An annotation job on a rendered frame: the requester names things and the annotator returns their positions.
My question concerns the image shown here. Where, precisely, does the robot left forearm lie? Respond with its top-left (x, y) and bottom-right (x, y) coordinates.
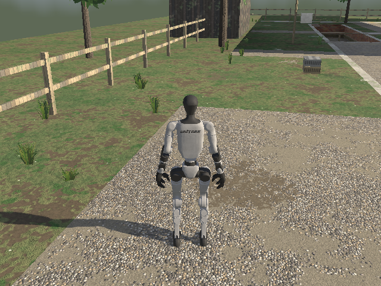
top-left (157, 145), bottom-right (169, 173)

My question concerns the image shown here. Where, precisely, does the left robot hand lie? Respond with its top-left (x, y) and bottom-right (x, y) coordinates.
top-left (156, 172), bottom-right (170, 188)

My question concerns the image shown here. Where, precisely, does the right robot hand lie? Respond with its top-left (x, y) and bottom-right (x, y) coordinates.
top-left (212, 172), bottom-right (226, 189)

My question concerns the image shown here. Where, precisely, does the robot torso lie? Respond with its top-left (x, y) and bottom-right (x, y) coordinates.
top-left (176, 118), bottom-right (205, 179)

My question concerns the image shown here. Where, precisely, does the left robot upper arm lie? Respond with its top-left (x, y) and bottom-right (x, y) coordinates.
top-left (163, 121), bottom-right (178, 154)

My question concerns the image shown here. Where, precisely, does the right robot upper arm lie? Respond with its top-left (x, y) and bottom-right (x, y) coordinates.
top-left (203, 121), bottom-right (218, 154)

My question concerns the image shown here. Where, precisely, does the right robot shin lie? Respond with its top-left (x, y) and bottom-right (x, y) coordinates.
top-left (200, 198), bottom-right (208, 238)

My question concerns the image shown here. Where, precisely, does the robot right forearm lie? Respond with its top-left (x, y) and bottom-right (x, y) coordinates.
top-left (212, 145), bottom-right (224, 174)

